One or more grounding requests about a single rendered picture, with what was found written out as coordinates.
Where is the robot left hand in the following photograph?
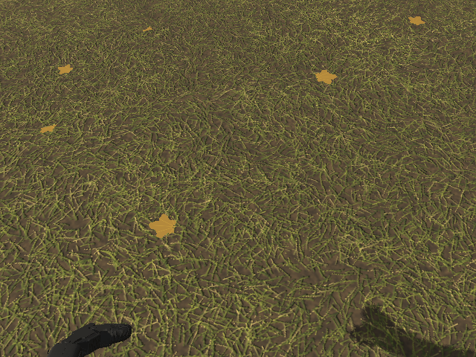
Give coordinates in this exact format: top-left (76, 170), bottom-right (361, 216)
top-left (47, 323), bottom-right (132, 357)

